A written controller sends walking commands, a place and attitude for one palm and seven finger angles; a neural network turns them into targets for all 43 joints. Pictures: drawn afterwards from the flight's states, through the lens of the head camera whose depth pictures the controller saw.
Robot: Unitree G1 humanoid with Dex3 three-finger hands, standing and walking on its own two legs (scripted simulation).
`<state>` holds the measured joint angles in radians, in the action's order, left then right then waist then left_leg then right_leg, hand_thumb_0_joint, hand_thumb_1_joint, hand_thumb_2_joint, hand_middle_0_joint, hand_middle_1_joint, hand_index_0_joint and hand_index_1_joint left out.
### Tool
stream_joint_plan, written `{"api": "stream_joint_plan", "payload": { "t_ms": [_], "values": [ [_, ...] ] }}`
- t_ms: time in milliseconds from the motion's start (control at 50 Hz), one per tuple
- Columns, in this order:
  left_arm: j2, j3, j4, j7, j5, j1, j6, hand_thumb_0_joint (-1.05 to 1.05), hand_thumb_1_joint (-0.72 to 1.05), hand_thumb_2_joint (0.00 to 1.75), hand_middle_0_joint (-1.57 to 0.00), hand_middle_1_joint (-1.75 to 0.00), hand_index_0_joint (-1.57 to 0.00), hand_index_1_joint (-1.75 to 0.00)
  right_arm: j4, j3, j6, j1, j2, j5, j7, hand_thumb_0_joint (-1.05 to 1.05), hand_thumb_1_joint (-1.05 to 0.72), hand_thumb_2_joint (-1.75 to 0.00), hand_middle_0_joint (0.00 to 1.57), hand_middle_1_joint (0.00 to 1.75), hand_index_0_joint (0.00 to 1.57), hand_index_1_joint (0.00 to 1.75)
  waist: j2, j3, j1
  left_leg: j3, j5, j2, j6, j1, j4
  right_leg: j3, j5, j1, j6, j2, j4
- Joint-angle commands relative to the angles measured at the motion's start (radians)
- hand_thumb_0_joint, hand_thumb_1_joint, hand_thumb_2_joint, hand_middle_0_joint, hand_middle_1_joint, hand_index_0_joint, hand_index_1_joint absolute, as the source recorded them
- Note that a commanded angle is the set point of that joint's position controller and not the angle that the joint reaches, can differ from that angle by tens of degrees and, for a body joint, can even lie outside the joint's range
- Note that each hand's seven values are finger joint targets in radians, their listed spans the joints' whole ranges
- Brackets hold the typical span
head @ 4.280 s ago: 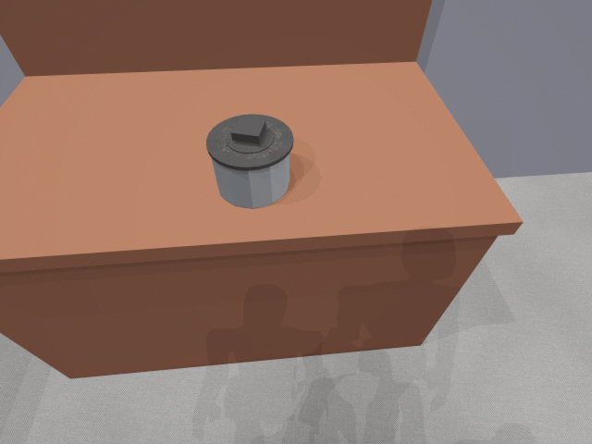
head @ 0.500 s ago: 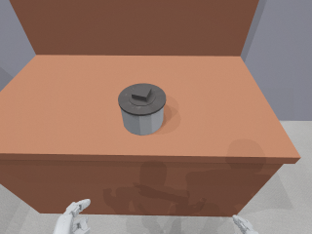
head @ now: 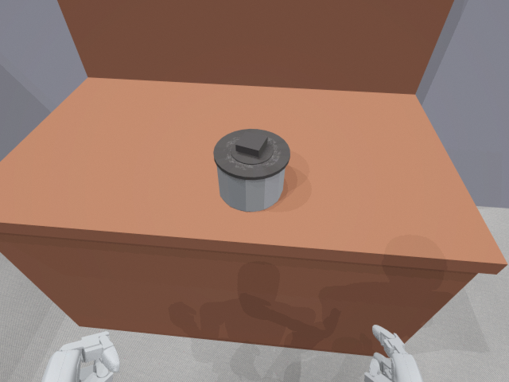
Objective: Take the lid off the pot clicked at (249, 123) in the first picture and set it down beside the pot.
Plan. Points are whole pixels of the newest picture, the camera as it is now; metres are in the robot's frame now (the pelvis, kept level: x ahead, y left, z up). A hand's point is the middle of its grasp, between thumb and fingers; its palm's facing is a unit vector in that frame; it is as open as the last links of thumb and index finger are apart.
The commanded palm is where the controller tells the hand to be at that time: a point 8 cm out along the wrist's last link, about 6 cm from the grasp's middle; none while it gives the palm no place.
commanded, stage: raise the hand higher, near the body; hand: left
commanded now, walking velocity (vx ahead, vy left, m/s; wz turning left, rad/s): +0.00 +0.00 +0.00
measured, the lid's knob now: (251, 143) +0.56 +0.07 +0.08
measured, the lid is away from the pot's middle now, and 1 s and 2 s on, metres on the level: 0.00 0.00 0.00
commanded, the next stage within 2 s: reach forward and open the fingers in 0.78 s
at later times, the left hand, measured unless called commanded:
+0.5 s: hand (96, 335) +0.16 +0.23 +0.05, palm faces +0.24 -0.90 -0.36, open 3.1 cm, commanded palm +0.12 +0.27 +0.08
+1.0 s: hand (84, 295) +0.19 +0.25 +0.10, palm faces +0.15 -0.50 -0.85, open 3.0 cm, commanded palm +0.16 +0.27 +0.14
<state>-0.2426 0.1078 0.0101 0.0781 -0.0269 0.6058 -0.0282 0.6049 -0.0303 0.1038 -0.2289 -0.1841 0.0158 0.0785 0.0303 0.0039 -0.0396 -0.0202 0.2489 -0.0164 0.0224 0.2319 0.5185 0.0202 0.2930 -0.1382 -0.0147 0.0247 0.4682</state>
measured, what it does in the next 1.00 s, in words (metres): stands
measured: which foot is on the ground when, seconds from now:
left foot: down 0.00-1.00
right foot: down 0.00-1.00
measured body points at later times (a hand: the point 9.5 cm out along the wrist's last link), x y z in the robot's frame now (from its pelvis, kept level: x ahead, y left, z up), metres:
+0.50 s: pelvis +0.01 +0.01 +0.00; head +0.00 +0.00 +0.45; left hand +0.14 +0.28 +0.07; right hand +0.21 -0.20 -0.06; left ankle +0.02 +0.10 -0.74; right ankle -0.02 -0.11 -0.74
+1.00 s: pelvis +0.01 +0.00 +0.00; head +0.01 -0.02 +0.45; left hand +0.18 +0.27 +0.15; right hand +0.20 -0.22 -0.09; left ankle +0.02 +0.10 -0.74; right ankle -0.02 -0.11 -0.74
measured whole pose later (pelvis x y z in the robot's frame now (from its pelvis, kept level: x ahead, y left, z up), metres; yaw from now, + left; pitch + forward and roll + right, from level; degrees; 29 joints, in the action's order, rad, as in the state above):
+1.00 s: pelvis +0.01 +0.00 +0.00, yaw -2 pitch +0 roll +0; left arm -0.45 0.17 -0.44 0.13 0.44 0.57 0.03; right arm 0.57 -0.02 0.02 -0.18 -0.24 0.00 0.03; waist 0.07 -0.02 -0.08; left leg 0.01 0.26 -0.01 0.02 0.26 0.52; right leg -0.01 0.31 -0.19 -0.01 0.02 0.49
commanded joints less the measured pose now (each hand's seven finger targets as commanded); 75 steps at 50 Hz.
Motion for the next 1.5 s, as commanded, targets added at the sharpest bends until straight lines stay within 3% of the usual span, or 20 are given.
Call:
{"api": "stream_joint_plan", "payload": {
  "t_ms": [0,60,120,220,320,400,860,880,900,920,940,980,1020,1060,1120,1220,1280,1360,1420,1480],
  "values": [
    [-0.148,0.099,-0.215,0.011,0.006,0.010,-0.059,0.00,0.90,0.90,-1.30,-1.50,-1.30,-1.50,-0.163,0.055,0.068,0.156,-0.128,-0.003,0.005,0.00,-0.90,-0.90,0.20,0.30,0.20,0.30,-0.019,-0.010,-0.005,0.001,-0.110,0.019,0.014,-0.091,-0.085,0.019,-0.100,-0.110,0.001,-0.032,-0.112],
    [-0.127,0.060,-0.307,0.010,0.010,0.002,-0.073,0.00,0.90,0.90,-1.30,-1.50,-1.30,-1.50,-0.167,0.053,0.090,0.149,-0.127,-0.004,0.003,0.00,-0.90,-0.90,0.20,0.30,0.20,0.30,0.025,-0.043,-0.004,-0.009,-0.119,0.023,0.014,-0.124,-0.094,0.019,-0.099,-0.104,-0.001,-0.033,-0.098],
    [-0.133,0.080,-0.295,0.014,0.014,0.062,-0.069,0.00,0.90,0.90,-1.30,-1.50,-1.30,-1.50,-0.156,0.058,0.093,0.146,-0.127,-0.005,-0.003,0.00,-0.90,-0.90,0.20,0.30,0.20,0.30,-0.034,-0.036,-0.010,-0.012,-0.145,0.028,0.014,-0.113,-0.095,0.027,-0.121,-0.095,0.000,-0.028,-0.092],
    [-0.139,0.082,-0.409,0.013,0.017,0.067,-0.087,0.00,0.90,0.90,-1.30,-1.50,-1.30,-1.50,-0.169,0.057,0.101,0.151,-0.120,-0.003,-0.007,0.00,-0.90,-0.90,0.20,0.30,0.20,0.30,0.030,-0.031,-0.015,-0.012,-0.161,0.033,0.007,-0.130,-0.102,0.025,-0.124,-0.093,-0.003,-0.031,-0.089],
    [-0.133,0.084,-0.438,0.011,0.015,0.073,-0.094,0.00,0.90,0.90,-1.30,-1.50,-1.30,-1.50,-0.176,0.056,0.096,0.149,-0.118,-0.004,-0.011,0.00,-0.90,-0.90,0.20,0.30,0.20,0.30,-0.009,-0.013,-0.013,-0.014,-0.180,0.036,0.005,-0.124,-0.103,0.028,-0.141,-0.093,-0.001,-0.028,-0.088],
    [-0.170,0.127,-0.495,0.014,0.012,0.078,-0.099,0.00,0.90,0.90,-1.30,-1.50,-1.30,-1.50,-0.178,0.055,0.090,0.147,-0.116,-0.004,-0.015,0.00,-0.90,-0.90,0.20,0.30,0.20,0.30,0.048,-0.024,-0.022,-0.016,-0.208,0.038,-0.001,-0.137,-0.102,0.023,-0.159,-0.079,-0.005,-0.027,-0.090],
    [-0.222,0.213,-0.623,0.024,-0.011,-0.058,-0.140,0.00,0.90,0.90,-1.30,-1.50,-1.30,-1.50,-0.171,0.050,0.080,0.167,-0.119,-0.005,-0.016,0.00,-0.90,-0.90,0.20,0.30,0.20,0.30,0.027,-0.048,-0.024,0.006,-0.225,0.038,0.008,-0.186,-0.105,0.006,-0.195,-0.053,0.001,-0.038,-0.136],
    [-0.454,0.174,-0.666,0.058,0.422,-0.122,-0.061,0.00,0.88,0.90,-1.28,-1.48,-1.28,-1.48,-0.187,0.042,0.023,0.179,-0.200,-0.027,-0.028,0.00,-0.90,-0.90,0.20,0.30,0.20,0.30,0.083,-0.038,-0.023,0.020,-0.260,0.015,0.015,-0.052,-0.068,-0.032,-0.216,-0.153,-0.005,-0.010,-0.058],
    [-0.392,0.190,-0.702,0.083,0.433,-0.121,-0.006,0.00,0.85,0.90,-1.26,-1.46,-1.26,-1.46,-0.222,0.045,-0.010,0.211,-0.159,-0.016,-0.040,0.00,-0.90,-0.90,0.20,0.30,0.20,0.30,0.127,-0.031,-0.033,0.026,-0.278,0.019,0.003,-0.025,-0.066,0.001,-0.221,-0.130,-0.018,-0.017,-0.042],
    [-0.386,0.160,-0.657,0.091,0.552,-0.081,0.032,0.00,0.82,0.91,-1.24,-1.43,-1.24,-1.43,-0.216,0.048,-0.038,0.202,-0.158,-0.020,-0.051,0.00,-0.90,-0.90,0.20,0.30,0.20,0.30,0.119,-0.056,-0.049,0.025,-0.271,0.019,-0.003,-0.020,-0.061,-0.009,-0.185,-0.132,-0.028,-0.007,-0.021],
    [-0.419,0.188,-0.598,0.090,0.624,-0.006,0.069,0.00,0.79,0.92,-1.23,-1.39,-1.23,-1.39,-0.212,0.058,-0.072,0.208,-0.165,-0.017,-0.059,0.00,-0.90,-0.90,0.20,0.30,0.20,0.30,0.079,-0.090,-0.067,0.028,-0.266,0.019,0.000,-0.010,-0.054,-0.023,-0.187,-0.117,-0.033,-0.002,-0.016],
    [-0.491,0.184,-0.618,0.066,0.749,-0.042,0.118,0.00,0.73,0.95,-1.22,-1.29,-1.22,-1.29,-0.236,0.054,-0.131,0.254,-0.186,-0.011,-0.071,0.00,-0.90,-0.90,0.20,0.30,0.20,0.30,0.055,-0.137,-0.062,0.028,-0.247,0.011,0.004,-0.005,-0.038,-0.052,-0.197,-0.108,-0.031,-0.008,-0.013],
    [-0.549,0.181,-0.623,0.026,0.815,-0.120,0.150,0.00,0.66,0.99,-1.20,-1.22,-1.20,-1.22,-0.250,0.049,-0.153,0.283,-0.188,0.004,-0.072,0.00,-0.90,-0.90,0.20,0.30,0.20,0.30,0.048,-0.186,-0.051,0.021,-0.216,0.009,0.012,-0.015,-0.031,-0.061,-0.191,-0.090,-0.021,-0.018,-0.023],
    [-0.566,0.164,-0.523,-0.035,0.827,-0.148,0.153,0.00,0.60,1.03,-1.18,-1.15,-1.18,-1.15,-0.228,0.053,-0.161,0.275,-0.186,0.016,-0.065,0.00,-0.90,-0.90,0.20,0.30,0.20,0.30,0.014,-0.167,-0.039,0.009,-0.201,0.004,0.023,-0.030,-0.035,-0.053,-0.189,-0.094,-0.007,-0.023,-0.042],
    [-0.566,0.118,-0.549,-0.148,0.770,-0.225,0.126,0.00,0.50,1.09,-1.15,-1.04,-1.15,-1.04,-0.236,0.060,-0.149,0.277,-0.188,0.030,-0.059,0.00,-0.90,-0.90,0.20,0.30,0.20,0.30,0.007,-0.199,-0.014,0.004,-0.233,-0.007,0.037,-0.059,-0.028,-0.035,-0.268,-0.074,0.013,-0.033,-0.050],
    [-0.681,0.188,-0.513,-0.255,0.764,-0.367,0.055,0.00,0.35,1.15,-1.09,-0.86,-1.09,-0.86,-0.225,0.054,-0.135,0.245,-0.191,0.023,-0.044,0.00,-0.90,-0.90,0.20,0.30,0.20,0.30,-0.010,-0.163,-0.013,-0.001,-0.273,-0.016,0.044,-0.079,-0.038,-0.015,-0.318,-0.075,0.022,-0.034,-0.076],
    [-0.678,0.204,-0.433,-0.269,0.759,-0.422,0.019,0.00,0.27,1.17,-1.05,-0.76,-1.05,-0.76,-0.211,0.057,-0.145,0.227,-0.189,0.023,-0.052,0.00,-0.90,-0.90,0.20,0.30,0.20,0.30,0.002,-0.113,-0.019,-0.006,-0.248,-0.018,0.039,-0.084,-0.065,0.005,-0.257,-0.103,0.017,-0.026,-0.105],
    [-0.638,0.162,-0.431,-0.268,0.754,-0.477,0.005,0.00,0.15,1.20,-1.00,-0.61,-1.00,-0.61,-0.220,0.063,-0.143,0.235,-0.186,0.024,-0.073,0.00,-0.90,-0.90,0.20,0.30,0.20,0.30,0.045,-0.145,-0.023,-0.009,-0.235,-0.019,0.033,-0.109,-0.084,0.009,-0.222,-0.087,0.010,-0.021,-0.109],
    [-0.648,0.146,-0.448,-0.267,0.779,-0.563,0.011,0.00,0.07,1.23,-0.96,-0.51,-0.96,-0.51,-0.218,0.061,-0.139,0.241,-0.185,0.023,-0.085,0.00,-0.90,-0.90,0.20,0.30,0.20,0.30,0.058,-0.194,-0.022,-0.016,-0.231,-0.018,0.030,-0.128,-0.095,0.011,-0.197,-0.064,0.003,-0.017,-0.102],
    [-0.694,0.173,-0.385,-0.268,0.790,-0.633,0.027,0.00,-0.02,1.27,-0.93,-0.40,-0.93,-0.40,-0.207,0.059,-0.146,0.246,-0.192,0.025,-0.084,0.00,-0.90,-0.90,0.20,0.30,0.20,0.30,0.038,-0.163,-0.027,-0.022,-0.182,-0.016,0.028,-0.105,-0.116,0.010,-0.151,-0.069,0.001,-0.015,-0.113]
  ]
}}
